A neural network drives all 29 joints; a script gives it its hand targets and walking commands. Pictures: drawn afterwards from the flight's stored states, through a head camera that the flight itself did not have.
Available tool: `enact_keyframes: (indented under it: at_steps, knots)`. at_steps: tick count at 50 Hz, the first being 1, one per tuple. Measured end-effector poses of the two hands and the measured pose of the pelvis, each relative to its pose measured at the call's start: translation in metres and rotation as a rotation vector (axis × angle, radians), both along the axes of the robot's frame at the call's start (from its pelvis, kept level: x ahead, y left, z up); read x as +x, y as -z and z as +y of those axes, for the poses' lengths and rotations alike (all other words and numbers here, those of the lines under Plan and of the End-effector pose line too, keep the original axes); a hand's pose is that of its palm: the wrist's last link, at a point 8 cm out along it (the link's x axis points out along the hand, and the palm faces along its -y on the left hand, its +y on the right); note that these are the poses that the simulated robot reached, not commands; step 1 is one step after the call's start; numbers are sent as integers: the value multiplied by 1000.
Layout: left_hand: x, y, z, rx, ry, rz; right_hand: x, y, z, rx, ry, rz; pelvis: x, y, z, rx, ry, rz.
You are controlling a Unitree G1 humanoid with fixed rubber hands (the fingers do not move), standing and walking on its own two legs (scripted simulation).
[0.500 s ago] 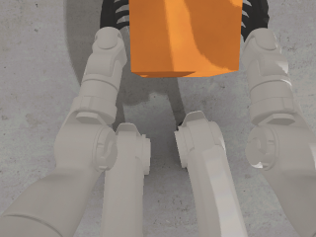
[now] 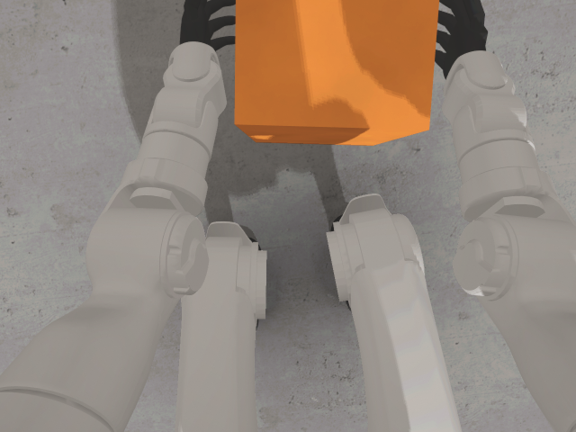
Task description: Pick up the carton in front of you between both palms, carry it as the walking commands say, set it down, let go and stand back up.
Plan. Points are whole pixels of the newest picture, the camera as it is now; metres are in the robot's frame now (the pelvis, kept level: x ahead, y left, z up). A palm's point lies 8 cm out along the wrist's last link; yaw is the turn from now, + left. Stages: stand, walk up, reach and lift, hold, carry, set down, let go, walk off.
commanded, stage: set down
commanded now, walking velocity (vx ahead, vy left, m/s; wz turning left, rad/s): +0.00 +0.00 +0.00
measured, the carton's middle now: (323, 65) +0.50 -0.10 -0.25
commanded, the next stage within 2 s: let go in 1.82 s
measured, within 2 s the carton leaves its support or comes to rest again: neither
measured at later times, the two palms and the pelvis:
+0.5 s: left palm (197, 49) +0.53 +0.06 -0.18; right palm (461, 61) +0.46 -0.25 -0.18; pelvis -0.01 +0.00 -0.01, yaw -1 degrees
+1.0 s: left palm (170, 30) +0.53 +0.07 -0.12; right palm (541, 42) +0.46 -0.30 -0.11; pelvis -0.01 -0.01 +0.02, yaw -2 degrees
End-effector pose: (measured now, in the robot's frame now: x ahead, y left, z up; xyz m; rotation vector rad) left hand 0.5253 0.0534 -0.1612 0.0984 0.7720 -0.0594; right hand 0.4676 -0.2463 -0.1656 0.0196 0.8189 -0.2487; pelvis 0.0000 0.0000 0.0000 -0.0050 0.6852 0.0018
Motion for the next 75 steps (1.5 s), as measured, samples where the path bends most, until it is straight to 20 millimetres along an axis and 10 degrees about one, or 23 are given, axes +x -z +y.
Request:
enact_keyframes:
  at_steps: [24,38,46,75]
  knots:
    - [2,10,5,-15,82,-12,-1,11,-4,15,-39,-20,-10,12,1,-5,7,-75]
    - [4,36,41,27,28,-52,-11,33,-51,-52,69,-57,-6,17,-5,6,23,-77]
    - [8,-12,25,11,23,-140,-3,-15,-52,-37,64,-168,-5,4,-7,17,38,-50]
    - [9,-194,27,26,7,-145,-9,-206,-64,-47,52,-177,16,-142,-9,27,63,112]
